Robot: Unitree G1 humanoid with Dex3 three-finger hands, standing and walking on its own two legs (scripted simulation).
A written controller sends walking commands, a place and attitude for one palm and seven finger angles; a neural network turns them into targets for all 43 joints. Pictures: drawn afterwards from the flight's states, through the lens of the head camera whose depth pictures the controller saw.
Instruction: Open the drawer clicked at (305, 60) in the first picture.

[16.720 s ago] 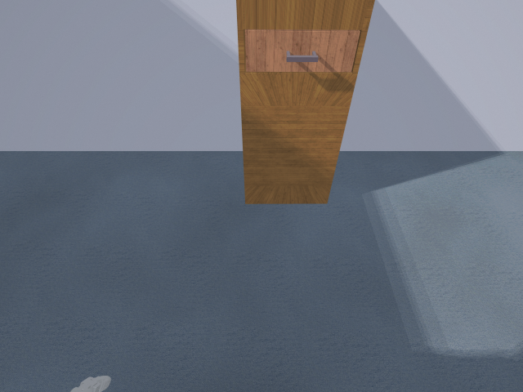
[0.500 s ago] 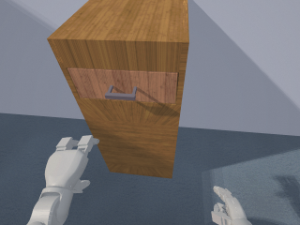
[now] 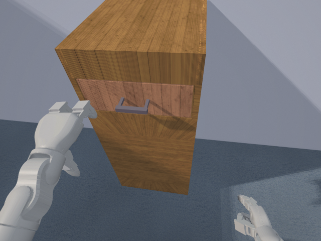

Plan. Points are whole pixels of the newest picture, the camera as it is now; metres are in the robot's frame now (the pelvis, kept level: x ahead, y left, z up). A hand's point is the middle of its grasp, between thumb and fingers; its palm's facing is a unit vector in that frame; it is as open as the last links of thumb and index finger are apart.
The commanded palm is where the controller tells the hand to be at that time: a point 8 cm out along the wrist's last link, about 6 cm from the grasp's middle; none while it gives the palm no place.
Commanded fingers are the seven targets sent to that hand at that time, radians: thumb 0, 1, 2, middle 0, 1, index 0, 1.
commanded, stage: raise the hand with hooked fingers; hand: left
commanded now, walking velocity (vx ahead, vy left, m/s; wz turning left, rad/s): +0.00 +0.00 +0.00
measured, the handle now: (133, 105) +0.51 +0.17 +0.03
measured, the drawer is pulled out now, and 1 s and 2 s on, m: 0.00 0.00 0.00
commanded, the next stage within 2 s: move the hooked fingers above the handle in 0.52 s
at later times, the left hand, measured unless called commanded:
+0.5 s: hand (64, 140) +0.28 +0.25 +0.14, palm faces +0.10 -0.08 -0.99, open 13.9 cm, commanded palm +0.25 +0.25 +0.20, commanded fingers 0.00 -0.50 0.30 -0.30 -1.20 -0.30 -1.20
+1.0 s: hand (88, 130) +0.32 +0.22 +0.13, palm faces +0.09 -0.07 -0.99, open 13.9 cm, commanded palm +0.30 +0.23 +0.18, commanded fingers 0.00 -0.50 0.30 -0.30 -1.20 -0.30 -1.20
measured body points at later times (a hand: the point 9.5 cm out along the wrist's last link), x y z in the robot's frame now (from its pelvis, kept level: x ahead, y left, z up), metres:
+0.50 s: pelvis -0.03 +0.01 +0.00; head -0.01 -0.02 +0.45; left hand +0.27 +0.26 +0.19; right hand +0.16 -0.21 -0.11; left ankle +0.02 +0.10 -0.73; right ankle -0.05 -0.10 -0.73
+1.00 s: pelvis -0.03 +0.01 +0.00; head -0.02 -0.02 +0.45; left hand +0.31 +0.22 +0.18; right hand +0.15 -0.21 -0.11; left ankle +0.02 +0.10 -0.73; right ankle -0.05 -0.10 -0.73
